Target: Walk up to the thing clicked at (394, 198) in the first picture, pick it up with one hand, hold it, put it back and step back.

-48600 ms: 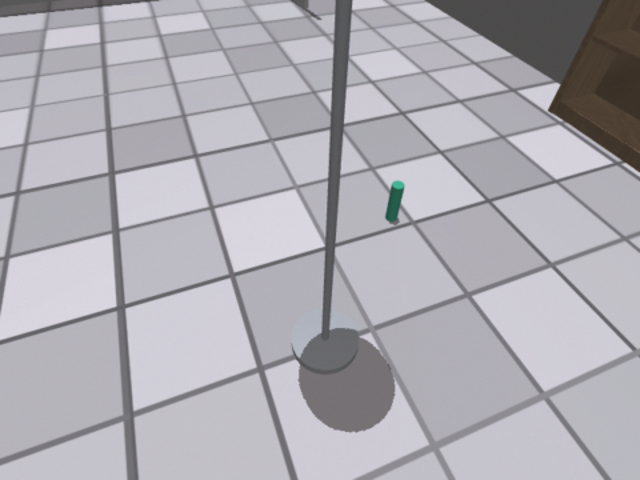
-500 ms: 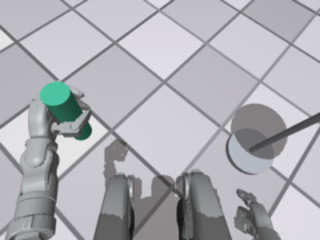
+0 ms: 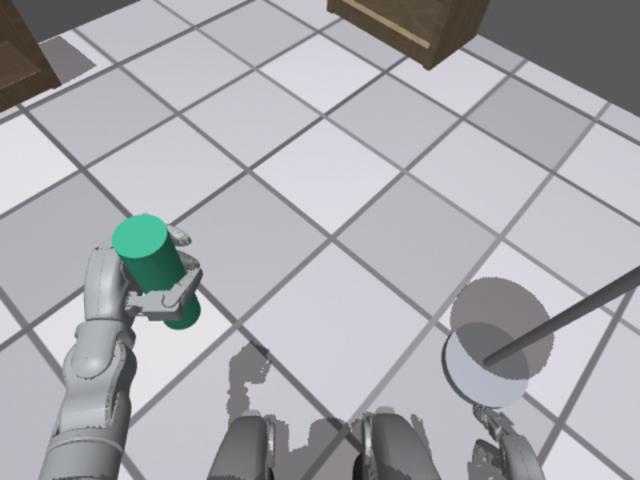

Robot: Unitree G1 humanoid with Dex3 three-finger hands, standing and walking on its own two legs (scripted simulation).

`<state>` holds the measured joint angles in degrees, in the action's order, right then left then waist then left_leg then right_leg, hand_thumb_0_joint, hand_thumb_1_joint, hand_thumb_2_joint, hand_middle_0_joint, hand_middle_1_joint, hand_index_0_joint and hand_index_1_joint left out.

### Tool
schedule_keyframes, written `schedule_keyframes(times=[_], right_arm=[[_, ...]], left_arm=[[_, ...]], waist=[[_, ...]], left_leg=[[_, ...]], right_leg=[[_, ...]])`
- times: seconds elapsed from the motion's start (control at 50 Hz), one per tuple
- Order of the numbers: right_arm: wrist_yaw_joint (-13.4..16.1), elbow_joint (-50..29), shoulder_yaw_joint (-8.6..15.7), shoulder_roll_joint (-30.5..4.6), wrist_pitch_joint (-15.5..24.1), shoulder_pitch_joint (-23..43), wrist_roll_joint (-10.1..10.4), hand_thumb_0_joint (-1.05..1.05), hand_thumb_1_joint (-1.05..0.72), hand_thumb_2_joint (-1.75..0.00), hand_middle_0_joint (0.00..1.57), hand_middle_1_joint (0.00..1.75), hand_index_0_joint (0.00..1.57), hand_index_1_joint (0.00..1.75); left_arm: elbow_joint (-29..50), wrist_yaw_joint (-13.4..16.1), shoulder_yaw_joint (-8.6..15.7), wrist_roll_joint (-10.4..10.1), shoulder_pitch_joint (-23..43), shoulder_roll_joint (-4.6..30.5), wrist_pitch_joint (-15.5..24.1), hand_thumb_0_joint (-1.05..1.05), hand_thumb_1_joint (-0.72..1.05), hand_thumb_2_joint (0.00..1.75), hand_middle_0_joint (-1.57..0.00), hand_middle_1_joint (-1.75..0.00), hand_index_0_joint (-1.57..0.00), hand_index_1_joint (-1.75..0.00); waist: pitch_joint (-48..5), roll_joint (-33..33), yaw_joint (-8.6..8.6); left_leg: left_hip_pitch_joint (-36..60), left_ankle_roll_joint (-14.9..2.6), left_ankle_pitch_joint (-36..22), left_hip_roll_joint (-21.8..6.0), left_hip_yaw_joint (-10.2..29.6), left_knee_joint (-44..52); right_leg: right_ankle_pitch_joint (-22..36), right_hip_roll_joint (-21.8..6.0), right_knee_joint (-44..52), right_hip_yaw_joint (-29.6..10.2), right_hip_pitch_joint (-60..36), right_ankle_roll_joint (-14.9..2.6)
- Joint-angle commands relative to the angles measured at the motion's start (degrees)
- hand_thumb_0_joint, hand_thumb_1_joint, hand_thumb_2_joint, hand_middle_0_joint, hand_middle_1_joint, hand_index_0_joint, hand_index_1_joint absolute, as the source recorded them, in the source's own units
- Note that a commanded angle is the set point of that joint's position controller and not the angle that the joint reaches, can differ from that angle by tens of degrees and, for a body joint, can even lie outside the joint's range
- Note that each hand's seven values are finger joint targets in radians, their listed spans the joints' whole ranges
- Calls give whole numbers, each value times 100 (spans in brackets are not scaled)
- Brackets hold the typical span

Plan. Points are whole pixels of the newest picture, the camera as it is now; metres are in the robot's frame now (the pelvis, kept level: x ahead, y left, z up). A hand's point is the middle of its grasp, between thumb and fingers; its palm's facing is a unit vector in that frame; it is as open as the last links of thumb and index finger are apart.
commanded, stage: lift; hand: left
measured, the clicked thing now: (164, 280) +0.35 +0.19 +0.02
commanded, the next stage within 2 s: hold in 0.74 s
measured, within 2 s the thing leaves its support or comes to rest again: neither
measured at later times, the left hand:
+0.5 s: hand (168, 243) +0.35 +0.17 +0.10, palm faces +0.06 -1.00 -0.01, open 7.1 cm
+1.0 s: hand (168, 230) +0.35 +0.16 +0.12, palm faces +0.05 -1.00 +0.00, open 7.1 cm
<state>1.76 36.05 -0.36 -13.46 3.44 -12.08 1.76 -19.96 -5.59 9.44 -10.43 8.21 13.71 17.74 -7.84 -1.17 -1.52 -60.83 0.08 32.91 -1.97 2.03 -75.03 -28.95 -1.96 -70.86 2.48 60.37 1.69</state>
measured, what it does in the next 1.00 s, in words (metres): rises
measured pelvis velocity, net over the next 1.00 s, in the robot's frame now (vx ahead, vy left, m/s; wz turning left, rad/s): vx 0.02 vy -0.01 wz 0.00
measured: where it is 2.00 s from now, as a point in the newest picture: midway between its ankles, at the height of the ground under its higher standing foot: outside the picture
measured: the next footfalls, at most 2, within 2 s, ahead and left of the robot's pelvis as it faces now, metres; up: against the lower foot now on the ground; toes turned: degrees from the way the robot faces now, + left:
none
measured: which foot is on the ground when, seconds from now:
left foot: down 0.00-1.00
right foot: down 0.00-1.00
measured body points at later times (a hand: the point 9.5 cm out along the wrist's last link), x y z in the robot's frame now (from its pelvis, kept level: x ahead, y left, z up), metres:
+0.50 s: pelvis +0.02 -0.01 +0.05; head +0.08 +0.00 +0.50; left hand +0.34 +0.22 +0.10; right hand +0.15 -0.25 -0.06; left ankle +0.03 +0.11 -0.62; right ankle +0.05 -0.14 -0.62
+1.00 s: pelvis +0.02 -0.01 +0.07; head +0.07 -0.01 +0.52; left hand +0.34 +0.21 +0.12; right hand +0.16 -0.26 -0.04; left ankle +0.03 +0.11 -0.62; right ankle +0.05 -0.14 -0.62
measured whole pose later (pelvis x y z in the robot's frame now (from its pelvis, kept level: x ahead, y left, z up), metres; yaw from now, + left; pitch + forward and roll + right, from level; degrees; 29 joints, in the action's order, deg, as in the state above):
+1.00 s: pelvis +0.02 -0.01 +0.07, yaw +0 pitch +8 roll -1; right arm 2.1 37.3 0.0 -12.8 2.1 -13.5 0.5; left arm -24.2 -7.4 9.2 -10.6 7.5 11.1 19.6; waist -2.9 -1.0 -1.1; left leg -34.7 0.8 26.1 -2.3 0.6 -52.8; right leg -22.8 -1.4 -50.1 2.0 35.2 1.1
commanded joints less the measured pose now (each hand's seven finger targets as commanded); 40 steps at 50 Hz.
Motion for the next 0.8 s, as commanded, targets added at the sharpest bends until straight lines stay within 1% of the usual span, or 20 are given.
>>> schedule_keyframes(times=[0.0, 0.02, 0.08, 0.12, 0.14, 0.16, 0.18, 0.22, 0.24, 0.26, 0.3, 0.36, 0.38, 0.4, 0.42, 0.5, 0.54, 0.72, 0.74, 0.78], right_arm=[[77, -544, 327, -802, 256, -123, -5, 0, -90, -89, 20, 30, 20, 30], [86, -546, 334, -811, 248, -157, -9, 0, -89, -89, 20, 30, 20, 30], [80, -585, 332, -783, 234, -123, -29, 0, -89, -89, 20, 30, 20, 30], [92, -567, 343, -791, 227, -154, -23, 0, -89, -89, 20, 30, 20, 30], [97, -535, 344, -793, 231, -154, -20, 0, -89, -89, 20, 30, 20, 30], [91, -512, 330, -768, 228, -188, -33, 0, -89, -89, 20, 30, 20, 30], [94, -570, 306, -735, 218, -157, -29, 0, -90, -89, 20, 30, 20, 30], [99, -575, 327, -738, 220, -130, -29, 0, -89, -89, 20, 30, 20, 30], [105, -528, 339, -728, 210, -171, -36, 0, -89, -89, 20, 30, 20, 30], [100, -529, 331, -731, 211, -178, -39, 0, -89, -89, 20, 30, 20, 30], [102, -512, 332, -722, 209, -170, -54, 0, -89, -89, 20, 30, 20, 30], [93, -510, 332, -702, 193, -169, -67, 0, -89, -89, 20, 30, 20, 30], [101, -483, 332, -693, 184, -184, -69, 0, -89, -89, 20, 30, 20, 30], [102, -517, 335, -699, 184, -148, -69, 0, -89, -89, 20, 30, 20, 30], [103, -460, 346, -713, 179, -209, -77, 0, -89, -89, 20, 30, 20, 30], [105, -454, 354, -700, 166, -172, -102, 0, -89, -89, 20, 30, 20, 30], [94, -484, 362, -713, 160, -129, -97, 0, -89, -89, 20, 30, 20, 30], [118, -504, 360, -727, 149, -42, -96, 0, -89, -89, 20, 30, 20, 30], [111, -555, 355, -727, 166, -30, -96, 0, -89, -90, 20, 30, 20, 30], [118, -534, 350, -714, 149, -22, -91, 0, -89, -90, 20, 30, 20, 30]], left_arm=[[1358, 2, 188, -126, 1474, 716, 529, 0, 37, 126, -133, -142, -135, -141], [1365, 11, 342, -136, 1464, 845, 527, 0, 38, 125, -133, -141, -135, -140], [1456, 13, 142, -107, 1464, 679, 536, 0, 39, 128, -133, -143, -135, -142], [1365, 16, 233, -167, 1570, 714, 526, 0, 38, 128, -132, -143, -135, -142], [1291, 26, 237, -159, 1484, 691, 518, 0, 37, 128, -133, -144, -135, -143], [1220, 25, 221, -124, 1409, 709, 504, 0, 38, 129, -132, -144, -135, -143], [1130, 13, 145, -137, 1358, 576, 476, 0, 36, 128, -132, -143, -134, -142], [1407, 36, 249, -128, 1518, 760, 544, 0, 37, 129, -132, -143, -134, -143], [1208, 13, 295, -105, 1419, 786, 526, 0, 37, 128, -132, -143, -134, -142], [1174, -9, 186, -100, 1378, 676, 516, 0, 35, 127, -130, -142, -132, -141], [1247, 4, 273, -129, 1489, 680, 553, 0, 37, 128, -129, -142, -131, -141], [1260, -16, 304, -142, 1518, 699, 581, 0, 38, 127, -129, -141, -131, -140], [1038, -38, 211, -126, 1367, 581, 540, 0, 37, 128, -129, -142, -131, -141], [1153, -36, 227, -140, 1454, 612, 568, 0, 39, 128, -129, -141, -131, -140], [1096, -55, 269, -137, 1475, 647, 586, 0, 38, 129, -129, -142, -131, -141], [1050, -121, 204, -107, 1534, 613, 626, 0, 41, 128, -128, -141, -130, -140], [1102, -136, 251, -127, 1581, 626, 645, 0, 41, 129, -129, -141, -131, -141], [897, -202, 212, -157, 1514, 552, 662, 0, 42, 131, -132, -144, -133, -143], [1088, -199, 280, -179, 1694, 631, 691, 0, 40, 130, -131, -143, -133, -143], [973, -199, 289, -169, 1537, 606, 671, 0, 41, 130, -131, -143, -132, -143]], waist=[[-1948, -269, -90], [-2010, -222, -30], [-1891, -294, -29], [-1798, -146, -65], [-1759, -105, -25], [-1762, -148, -28], [-1670, -35, -35], [-1726, -16, 39], [-1684, -83, -5], [-1623, -100, -11], [-1581, -120, 21], [-1523, -98, 13], [-1515, -98, 1], [-1407, -4, 3], [-1517, -69, -21], [-1420, -141, -19], [-1376, -148, 25], [-1193, 41, -14], [-1295, 25, -19], [-1261, -22, 30]], left_leg=[[1888, 3, -1445, 82, 183, 1572], [1949, -1, -1547, 88, 146, 1588], [2167, 14, -1534, 87, 126, 1835], [2137, -11, -1545, 104, 65, 1881], [2211, -5, -1588, 97, 80, 1953], [2249, 1, -1693, 101, 65, 1975], [2253, -21, -1667, 111, 25, 2000], [2254, -40, -1652, 130, -31, 2103], [2316, -34, -1721, 134, -36, 2152], [2430, -23, -1746, 121, -54, 2199], [2531, -18, -1837, 115, -47, 2281], [2628, -8, -1882, 105, -24, 2443], [2700, -10, -1955, 114, -69, 2445], [2626, -26, -1956, 123, -89, 2468], [2759, -6, -2157, 106, -69, 2495], [2950, 6, -2133, 103, -80, 2626], [2993, 9, -2018, 95, -83, 2713], [3123, -21, -2009, 116, -137, 2885], [3154, -20, -2113, 110, -141, 2881], [3179, -12, -2056, 120, -160, 2945]], right_leg=[[1289, 211, 1071, 81, -1325, -276], [1358, 215, 1132, 83, -1466, -274], [1352, 214, 1334, 80, -1632, -282], [1418, 227, 1497, 68, -1902, -257], [1445, 225, 1526, 75, -1919, -258], [1531, 221, 1557, 64, -1978, -265], [1544, 213, 1677, 28, -2118, -247], [1585, 198, 1805, -7, -2435, -231], [1649, 200, 1846, -6, -2438, -236], [1660, 203, 1893, -11, -2467, -240], [1732, 211, 1950, 2, -2507, -248], [1740, 228, 2055, 35, -2693, -249], [1836, 216, 2101, 1, -2738, -246], [1857, 213, 2162, -4, -2853, -234], [2014, 222, 2130, 11, -2873, -252], [1985, 220, 2255, 20, -2939, -251], [1880, 220, 2318, 20, -2942, -257], [1949, 222, 2570, -14, -3262, -219], [2045, 223, 2574, -14, -3354, -221], [2007, 209, 2613, -30, -3394, -225]])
